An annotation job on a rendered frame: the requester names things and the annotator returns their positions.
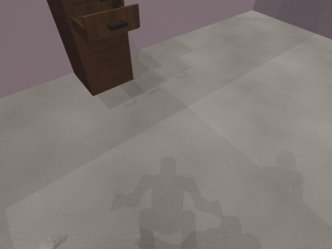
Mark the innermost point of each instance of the drawer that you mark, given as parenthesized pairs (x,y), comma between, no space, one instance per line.
(90,21)

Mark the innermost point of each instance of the cabinet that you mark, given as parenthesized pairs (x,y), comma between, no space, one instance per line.
(99,65)

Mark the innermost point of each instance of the robot left hand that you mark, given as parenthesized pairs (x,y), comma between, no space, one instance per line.
(54,241)

